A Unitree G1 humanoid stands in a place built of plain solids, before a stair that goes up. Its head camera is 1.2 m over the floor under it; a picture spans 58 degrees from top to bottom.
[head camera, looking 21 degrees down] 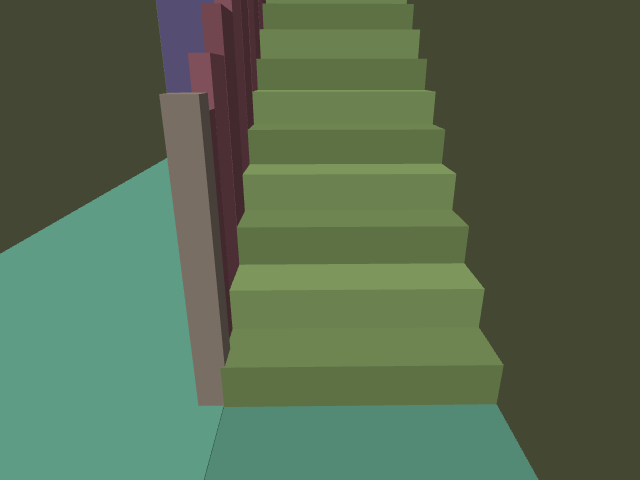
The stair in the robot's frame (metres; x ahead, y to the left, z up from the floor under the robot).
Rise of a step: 0.18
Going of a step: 0.26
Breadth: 1.06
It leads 1 degrees to the left of straight ahead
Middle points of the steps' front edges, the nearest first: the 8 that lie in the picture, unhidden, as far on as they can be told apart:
1.33 -0.16 0.19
1.59 -0.15 0.37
1.85 -0.15 0.55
2.11 -0.15 0.74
2.37 -0.14 0.92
2.63 -0.14 1.11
2.89 -0.14 1.29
3.15 -0.13 1.47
